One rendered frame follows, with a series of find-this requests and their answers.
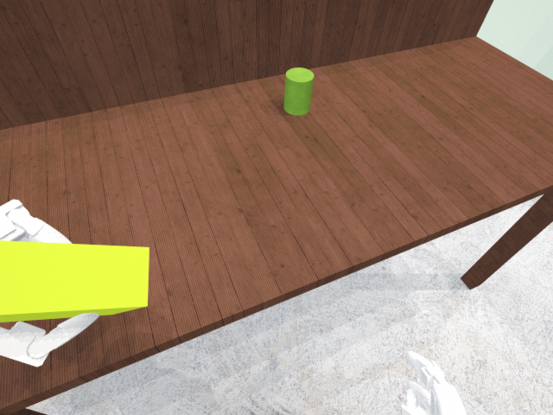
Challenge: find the table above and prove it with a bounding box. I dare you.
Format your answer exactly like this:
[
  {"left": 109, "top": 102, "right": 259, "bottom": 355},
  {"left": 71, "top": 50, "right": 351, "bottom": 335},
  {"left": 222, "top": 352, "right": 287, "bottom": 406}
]
[{"left": 0, "top": 0, "right": 553, "bottom": 415}]

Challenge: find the robot left hand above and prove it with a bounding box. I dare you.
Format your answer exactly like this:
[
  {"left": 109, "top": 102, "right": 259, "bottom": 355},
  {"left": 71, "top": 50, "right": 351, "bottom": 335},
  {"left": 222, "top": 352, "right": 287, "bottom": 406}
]
[{"left": 0, "top": 200, "right": 99, "bottom": 367}]

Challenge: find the sponge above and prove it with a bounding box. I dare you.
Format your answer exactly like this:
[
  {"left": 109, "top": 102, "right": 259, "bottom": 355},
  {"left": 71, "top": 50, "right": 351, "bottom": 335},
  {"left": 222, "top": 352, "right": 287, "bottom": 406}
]
[{"left": 0, "top": 240, "right": 149, "bottom": 322}]

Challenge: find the robot right hand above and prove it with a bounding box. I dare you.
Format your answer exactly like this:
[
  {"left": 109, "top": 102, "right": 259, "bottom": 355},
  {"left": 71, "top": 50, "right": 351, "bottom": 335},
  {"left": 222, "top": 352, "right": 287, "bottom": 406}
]
[{"left": 402, "top": 351, "right": 467, "bottom": 415}]

